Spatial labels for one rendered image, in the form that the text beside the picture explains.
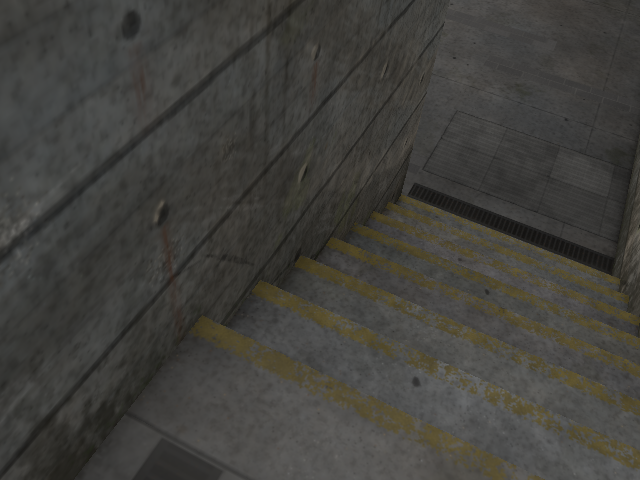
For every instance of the stairs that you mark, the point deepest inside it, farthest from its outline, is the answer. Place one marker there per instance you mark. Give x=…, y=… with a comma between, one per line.
x=521, y=352

